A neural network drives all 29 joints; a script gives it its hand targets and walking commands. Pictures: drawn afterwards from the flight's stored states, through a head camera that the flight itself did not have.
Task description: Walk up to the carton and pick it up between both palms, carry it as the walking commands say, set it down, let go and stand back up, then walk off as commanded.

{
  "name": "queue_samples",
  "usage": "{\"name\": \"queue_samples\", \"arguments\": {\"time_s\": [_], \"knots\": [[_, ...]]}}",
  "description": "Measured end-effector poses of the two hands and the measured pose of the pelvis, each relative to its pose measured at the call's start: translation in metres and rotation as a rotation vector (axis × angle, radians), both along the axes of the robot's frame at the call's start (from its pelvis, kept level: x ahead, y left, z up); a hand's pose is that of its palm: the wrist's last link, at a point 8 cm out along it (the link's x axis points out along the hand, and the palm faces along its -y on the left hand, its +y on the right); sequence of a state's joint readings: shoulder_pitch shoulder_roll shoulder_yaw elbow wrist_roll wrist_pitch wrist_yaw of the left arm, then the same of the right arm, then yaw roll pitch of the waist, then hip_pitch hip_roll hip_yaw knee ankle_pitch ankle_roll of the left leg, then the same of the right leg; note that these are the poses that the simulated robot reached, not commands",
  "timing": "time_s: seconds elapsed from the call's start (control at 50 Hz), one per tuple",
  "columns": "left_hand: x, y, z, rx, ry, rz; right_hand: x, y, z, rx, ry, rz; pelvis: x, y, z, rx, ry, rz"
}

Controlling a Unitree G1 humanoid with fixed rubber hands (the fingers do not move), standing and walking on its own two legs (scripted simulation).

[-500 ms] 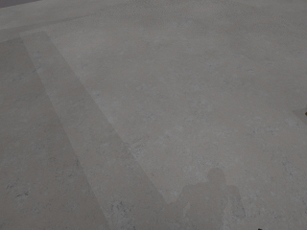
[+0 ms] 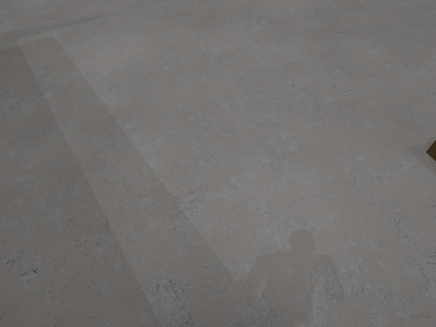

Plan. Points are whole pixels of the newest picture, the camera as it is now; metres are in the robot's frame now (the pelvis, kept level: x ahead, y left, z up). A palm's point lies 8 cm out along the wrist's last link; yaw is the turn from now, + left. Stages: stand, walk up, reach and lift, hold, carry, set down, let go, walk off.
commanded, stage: walk up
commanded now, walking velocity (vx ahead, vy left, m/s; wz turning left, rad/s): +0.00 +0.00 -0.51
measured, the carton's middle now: out of the picture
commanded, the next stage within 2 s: none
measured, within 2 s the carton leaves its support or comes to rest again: neither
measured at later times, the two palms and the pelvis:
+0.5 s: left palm out of the picture +0.07 +0.23 -0.13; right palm out of the picture +0.00 -0.29 -0.12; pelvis -0.03 -0.01 +0.00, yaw -13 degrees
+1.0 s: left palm (194, 309) +0.18 +0.08 -0.13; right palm out of the picture -0.13 -0.32 -0.14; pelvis -0.01 -0.09 -0.01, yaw -29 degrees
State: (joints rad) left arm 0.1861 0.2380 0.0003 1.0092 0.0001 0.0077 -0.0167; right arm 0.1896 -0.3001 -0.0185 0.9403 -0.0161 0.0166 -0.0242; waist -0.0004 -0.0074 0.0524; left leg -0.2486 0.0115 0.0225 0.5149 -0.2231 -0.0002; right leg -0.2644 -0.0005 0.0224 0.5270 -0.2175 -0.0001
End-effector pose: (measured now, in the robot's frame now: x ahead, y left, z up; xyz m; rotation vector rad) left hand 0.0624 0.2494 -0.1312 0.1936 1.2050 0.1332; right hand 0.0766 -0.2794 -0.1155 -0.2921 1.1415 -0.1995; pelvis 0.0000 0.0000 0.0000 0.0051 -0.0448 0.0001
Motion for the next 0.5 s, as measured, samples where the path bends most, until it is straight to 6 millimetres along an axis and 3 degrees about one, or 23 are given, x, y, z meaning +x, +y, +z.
{"name": "queue_samples", "arguments": {"time_s": [0.2,0.38,0.5], "knots": [[-0.004,-0.027,-0.012,0.039,0.066,-0.081,-0.034,-0.02,-0.035,0.06,0.047,-0.108,-0.015,-0.026,-0.019,0.037,-0.02,-0.091],[0.004,-0.03,0.008,0.055,0.094,-0.163,-0.051,-0.023,-0.013,0.063,0.027,-0.195,-0.023,-0.024,0.003,0.041,0.032,-0.176],[0.011,-0.023,-0.001,0.021,0.094,-0.213,-0.074,-0.013,-0.002,0.024,0.019,-0.25,-0.028,-0.006,0.003,0.014,0.058,-0.224]]}}
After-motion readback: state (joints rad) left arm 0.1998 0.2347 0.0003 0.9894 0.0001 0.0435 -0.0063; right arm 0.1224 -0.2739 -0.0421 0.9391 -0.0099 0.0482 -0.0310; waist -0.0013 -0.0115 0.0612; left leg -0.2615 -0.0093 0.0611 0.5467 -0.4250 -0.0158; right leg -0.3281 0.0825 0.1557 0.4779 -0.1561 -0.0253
